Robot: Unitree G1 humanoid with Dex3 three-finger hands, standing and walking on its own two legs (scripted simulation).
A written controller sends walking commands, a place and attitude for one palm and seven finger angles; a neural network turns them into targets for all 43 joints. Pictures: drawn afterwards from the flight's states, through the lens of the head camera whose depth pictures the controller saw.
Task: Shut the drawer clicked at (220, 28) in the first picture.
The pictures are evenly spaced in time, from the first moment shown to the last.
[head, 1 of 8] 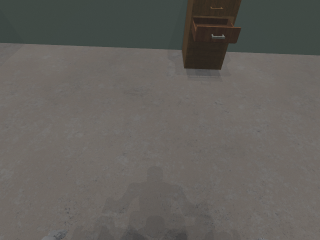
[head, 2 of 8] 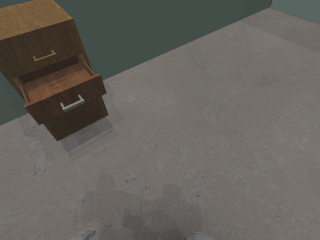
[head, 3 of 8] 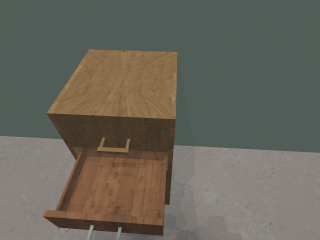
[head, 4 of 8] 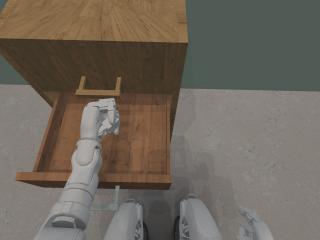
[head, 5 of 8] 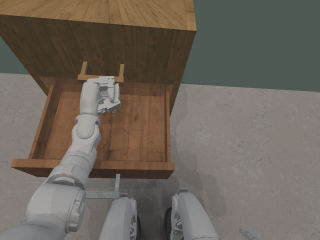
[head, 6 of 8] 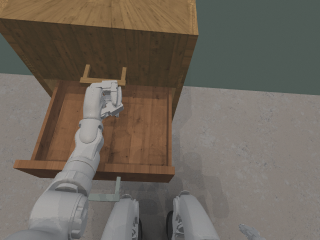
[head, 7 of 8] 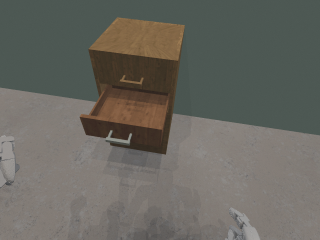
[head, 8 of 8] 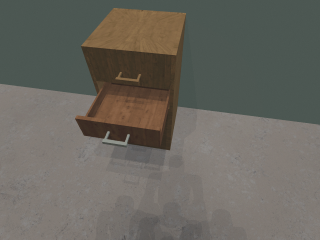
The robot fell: no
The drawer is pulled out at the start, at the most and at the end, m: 0.27 0.27 0.26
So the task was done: no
